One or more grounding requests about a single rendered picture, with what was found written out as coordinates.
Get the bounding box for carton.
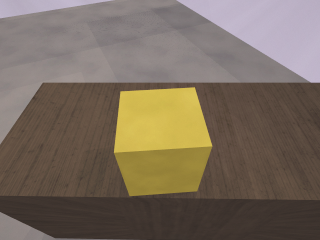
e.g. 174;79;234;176
114;87;213;196

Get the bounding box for pedestal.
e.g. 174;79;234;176
0;82;320;240

